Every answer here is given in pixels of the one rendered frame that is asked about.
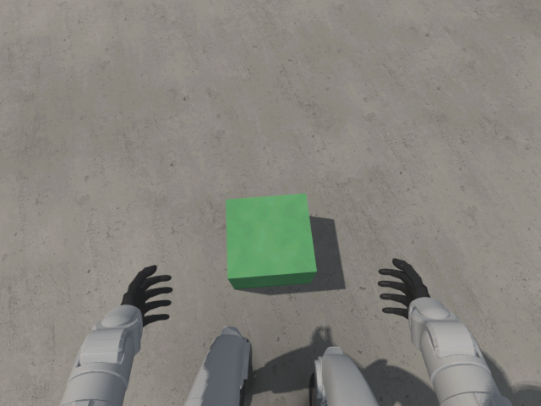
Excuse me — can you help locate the right robot forearm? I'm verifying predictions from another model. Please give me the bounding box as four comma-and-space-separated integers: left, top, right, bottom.
408, 297, 512, 406

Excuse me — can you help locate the carton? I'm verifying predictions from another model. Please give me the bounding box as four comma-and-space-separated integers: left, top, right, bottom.
226, 194, 317, 289

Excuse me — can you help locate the left robot hand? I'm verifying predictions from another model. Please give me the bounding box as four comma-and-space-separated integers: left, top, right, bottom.
121, 265, 172, 327

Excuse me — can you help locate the left robot forearm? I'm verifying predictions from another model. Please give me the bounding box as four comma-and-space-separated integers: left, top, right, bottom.
59, 304, 143, 406

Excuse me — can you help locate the right robot hand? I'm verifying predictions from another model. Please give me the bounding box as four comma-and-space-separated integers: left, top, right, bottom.
378, 258, 430, 319

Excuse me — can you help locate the robot left thigh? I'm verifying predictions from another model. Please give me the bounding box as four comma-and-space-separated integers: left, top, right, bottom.
184, 334, 250, 406

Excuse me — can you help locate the robot right thigh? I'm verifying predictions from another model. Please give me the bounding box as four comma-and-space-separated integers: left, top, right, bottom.
314, 354, 379, 406

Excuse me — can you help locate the robot thigh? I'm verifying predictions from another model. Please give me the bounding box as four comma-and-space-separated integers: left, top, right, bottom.
184, 334, 250, 406
314, 354, 379, 406

